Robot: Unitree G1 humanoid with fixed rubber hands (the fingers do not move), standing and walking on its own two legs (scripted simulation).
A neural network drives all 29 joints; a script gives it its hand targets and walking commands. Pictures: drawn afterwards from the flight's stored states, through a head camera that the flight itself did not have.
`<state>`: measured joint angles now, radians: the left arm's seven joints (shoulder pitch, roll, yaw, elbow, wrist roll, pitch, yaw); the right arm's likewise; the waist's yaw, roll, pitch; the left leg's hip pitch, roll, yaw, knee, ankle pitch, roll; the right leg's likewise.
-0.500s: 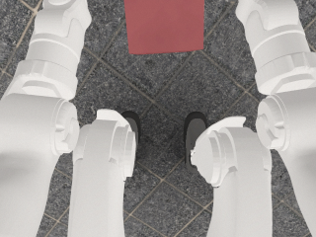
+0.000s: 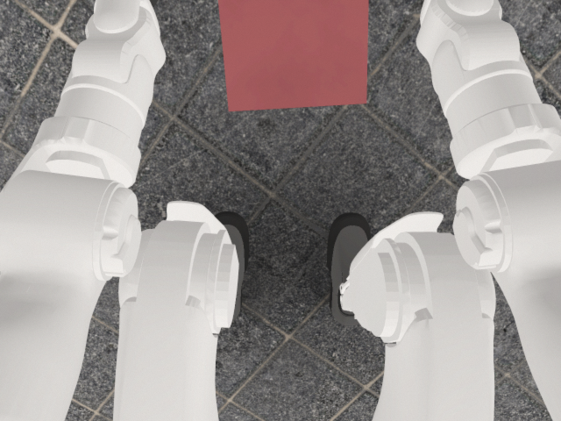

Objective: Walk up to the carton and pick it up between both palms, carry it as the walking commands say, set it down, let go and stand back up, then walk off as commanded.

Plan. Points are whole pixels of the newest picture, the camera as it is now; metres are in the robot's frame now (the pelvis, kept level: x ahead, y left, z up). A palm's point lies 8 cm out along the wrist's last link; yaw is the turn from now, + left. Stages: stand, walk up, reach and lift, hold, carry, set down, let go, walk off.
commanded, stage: reach and lift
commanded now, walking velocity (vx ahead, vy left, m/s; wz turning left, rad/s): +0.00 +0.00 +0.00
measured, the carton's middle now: out of the picture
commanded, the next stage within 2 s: none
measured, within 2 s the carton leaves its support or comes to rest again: leaves its support in 1.18 s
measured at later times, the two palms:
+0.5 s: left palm out of the picture +0.54 +0.14 -0.18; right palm out of the picture +0.55 -0.10 -0.18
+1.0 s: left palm out of the picture +0.55 +0.15 -0.18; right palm out of the picture +0.56 -0.10 -0.18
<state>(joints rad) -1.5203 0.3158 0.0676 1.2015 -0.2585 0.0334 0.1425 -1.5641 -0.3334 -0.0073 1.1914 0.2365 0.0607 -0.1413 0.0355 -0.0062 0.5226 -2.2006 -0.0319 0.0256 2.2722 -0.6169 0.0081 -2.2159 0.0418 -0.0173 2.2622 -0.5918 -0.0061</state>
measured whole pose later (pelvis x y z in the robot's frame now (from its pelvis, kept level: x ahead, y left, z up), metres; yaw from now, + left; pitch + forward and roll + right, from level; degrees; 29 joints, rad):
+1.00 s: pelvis +0.01 -0.01 -0.02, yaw +1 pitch +30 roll +2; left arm -1.54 0.25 0.21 1.17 -0.05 0.18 0.04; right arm -1.58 -0.21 -0.20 1.20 -0.01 0.18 -0.08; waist 0.03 -0.03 0.48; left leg -2.20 -0.04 0.03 2.34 -0.65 -0.01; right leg -2.23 0.05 -0.02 2.34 -0.62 -0.03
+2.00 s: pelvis -0.01 +0.00 +0.04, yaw +2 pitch +29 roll +1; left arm -1.50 0.11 0.29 0.80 0.05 0.34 0.34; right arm -1.53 -0.04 -0.35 0.78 -0.13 0.31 -0.34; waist 0.02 -0.03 0.52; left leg -2.07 -0.11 0.00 2.14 -0.58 -0.03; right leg -2.07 0.09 0.04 2.15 -0.57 0.04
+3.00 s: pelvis -0.04 -0.01 +0.12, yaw +1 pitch +21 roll +2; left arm -1.36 0.02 0.36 0.64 0.11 0.42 0.31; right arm -1.38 0.05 -0.38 0.61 -0.16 0.40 -0.35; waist 0.02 -0.03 0.52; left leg -1.74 -0.10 -0.02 1.86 -0.50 -0.04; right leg -1.76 0.10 0.05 1.87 -0.49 0.02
